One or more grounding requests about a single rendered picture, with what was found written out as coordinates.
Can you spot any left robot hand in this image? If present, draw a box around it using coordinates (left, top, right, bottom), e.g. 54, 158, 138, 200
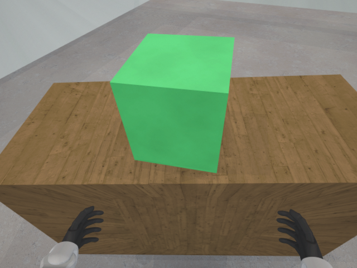
62, 206, 104, 249

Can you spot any carton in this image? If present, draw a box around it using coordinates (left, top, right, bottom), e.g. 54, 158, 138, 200
110, 33, 234, 173

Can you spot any pedestal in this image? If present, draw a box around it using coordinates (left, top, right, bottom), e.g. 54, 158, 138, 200
0, 74, 357, 256

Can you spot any right robot forearm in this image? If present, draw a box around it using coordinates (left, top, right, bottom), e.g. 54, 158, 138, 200
300, 257, 333, 268

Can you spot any left robot forearm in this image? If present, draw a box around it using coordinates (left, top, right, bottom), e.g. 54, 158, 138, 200
40, 241, 79, 268

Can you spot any right robot hand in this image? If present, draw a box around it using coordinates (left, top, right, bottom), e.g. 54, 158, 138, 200
277, 209, 323, 260

